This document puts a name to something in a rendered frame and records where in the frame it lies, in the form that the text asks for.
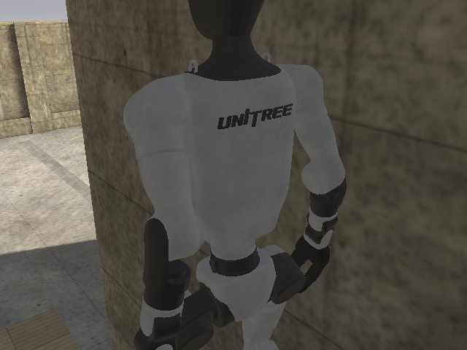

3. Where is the robot head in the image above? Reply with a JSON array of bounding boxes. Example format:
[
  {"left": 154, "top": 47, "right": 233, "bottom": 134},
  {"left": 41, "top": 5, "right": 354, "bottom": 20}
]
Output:
[{"left": 185, "top": 0, "right": 281, "bottom": 81}]

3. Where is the robot left forearm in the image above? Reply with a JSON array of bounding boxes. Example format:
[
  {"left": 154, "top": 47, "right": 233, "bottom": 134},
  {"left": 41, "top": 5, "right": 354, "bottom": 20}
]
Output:
[{"left": 134, "top": 218, "right": 191, "bottom": 350}]

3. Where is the robot right forearm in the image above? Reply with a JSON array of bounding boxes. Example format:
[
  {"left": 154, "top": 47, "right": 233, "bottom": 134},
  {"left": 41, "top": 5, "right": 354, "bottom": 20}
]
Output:
[{"left": 304, "top": 176, "right": 347, "bottom": 249}]

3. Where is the robot right hand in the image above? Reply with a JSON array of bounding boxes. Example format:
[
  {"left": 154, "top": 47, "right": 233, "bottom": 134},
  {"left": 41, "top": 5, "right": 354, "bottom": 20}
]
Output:
[{"left": 291, "top": 235, "right": 332, "bottom": 293}]

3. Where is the robot left upper arm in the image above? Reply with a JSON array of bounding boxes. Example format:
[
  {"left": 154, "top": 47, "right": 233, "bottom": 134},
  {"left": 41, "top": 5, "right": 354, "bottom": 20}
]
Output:
[{"left": 123, "top": 74, "right": 205, "bottom": 261}]

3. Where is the robot left thigh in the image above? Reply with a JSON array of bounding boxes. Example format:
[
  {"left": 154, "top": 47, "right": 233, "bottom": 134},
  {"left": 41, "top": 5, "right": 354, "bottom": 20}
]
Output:
[{"left": 176, "top": 287, "right": 218, "bottom": 350}]

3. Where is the robot right upper arm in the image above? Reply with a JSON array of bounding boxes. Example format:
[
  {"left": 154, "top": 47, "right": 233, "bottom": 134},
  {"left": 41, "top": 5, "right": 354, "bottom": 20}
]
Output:
[{"left": 275, "top": 64, "right": 345, "bottom": 195}]

